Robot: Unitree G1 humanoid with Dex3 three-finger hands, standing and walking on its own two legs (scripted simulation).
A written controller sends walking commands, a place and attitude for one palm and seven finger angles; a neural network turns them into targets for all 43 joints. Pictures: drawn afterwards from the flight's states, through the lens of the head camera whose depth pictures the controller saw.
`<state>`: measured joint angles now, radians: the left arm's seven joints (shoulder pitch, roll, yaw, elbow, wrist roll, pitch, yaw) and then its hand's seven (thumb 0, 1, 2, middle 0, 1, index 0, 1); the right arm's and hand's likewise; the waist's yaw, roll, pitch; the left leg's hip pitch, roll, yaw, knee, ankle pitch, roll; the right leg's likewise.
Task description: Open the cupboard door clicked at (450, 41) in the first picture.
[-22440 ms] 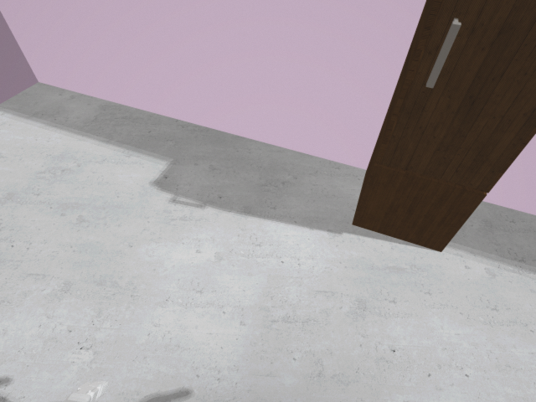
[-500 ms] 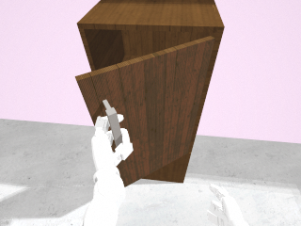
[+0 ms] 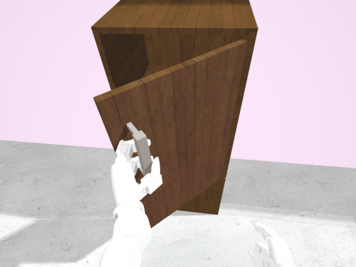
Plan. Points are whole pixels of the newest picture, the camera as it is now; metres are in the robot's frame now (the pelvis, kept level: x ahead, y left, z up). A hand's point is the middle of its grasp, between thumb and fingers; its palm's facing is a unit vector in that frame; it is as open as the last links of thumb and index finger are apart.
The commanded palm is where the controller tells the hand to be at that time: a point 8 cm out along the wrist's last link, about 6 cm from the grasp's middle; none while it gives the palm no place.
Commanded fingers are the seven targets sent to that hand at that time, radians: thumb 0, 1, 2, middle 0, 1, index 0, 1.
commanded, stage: open thumb and fingers to let go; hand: left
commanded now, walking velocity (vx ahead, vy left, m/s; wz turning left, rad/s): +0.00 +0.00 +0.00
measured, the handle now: (141, 156) +0.32 +0.11 +0.10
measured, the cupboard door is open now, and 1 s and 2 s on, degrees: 43 42 43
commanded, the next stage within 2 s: slide the hand sideways off the handle in 0.64 s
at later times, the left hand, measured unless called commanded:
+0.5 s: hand (149, 172) +0.28 +0.08 +0.11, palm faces +0.29 -0.96 -0.02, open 14.3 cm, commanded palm +0.23 +0.11 +0.10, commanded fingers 0.00 -0.50 0.30 -0.19 -0.55 -0.19 -0.55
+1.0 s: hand (144, 185) +0.25 +0.09 +0.11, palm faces -0.16 -0.99 -0.04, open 16.5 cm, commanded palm +0.22 +0.12 +0.10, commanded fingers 0.00 -0.50 0.30 -0.15 -0.30 -0.15 -0.30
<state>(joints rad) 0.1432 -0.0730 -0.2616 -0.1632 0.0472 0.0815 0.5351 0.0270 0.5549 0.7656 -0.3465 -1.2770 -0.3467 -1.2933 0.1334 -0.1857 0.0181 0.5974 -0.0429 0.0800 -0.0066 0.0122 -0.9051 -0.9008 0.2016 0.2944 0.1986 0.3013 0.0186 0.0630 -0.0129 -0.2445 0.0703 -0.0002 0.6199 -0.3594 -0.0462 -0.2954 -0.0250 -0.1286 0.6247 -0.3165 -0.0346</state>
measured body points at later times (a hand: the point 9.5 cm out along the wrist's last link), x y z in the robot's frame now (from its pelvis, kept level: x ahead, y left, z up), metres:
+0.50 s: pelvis -0.02 +0.03 +0.00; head -0.03 +0.02 +0.45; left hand +0.26 +0.13 +0.12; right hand +0.17 -0.17 -0.09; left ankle -0.02 +0.16 -0.73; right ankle +0.01 -0.09 -0.73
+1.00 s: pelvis -0.02 +0.03 +0.00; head -0.03 +0.01 +0.45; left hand +0.25 +0.14 +0.11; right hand +0.16 -0.18 -0.09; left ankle -0.02 +0.16 -0.73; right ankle +0.01 -0.09 -0.73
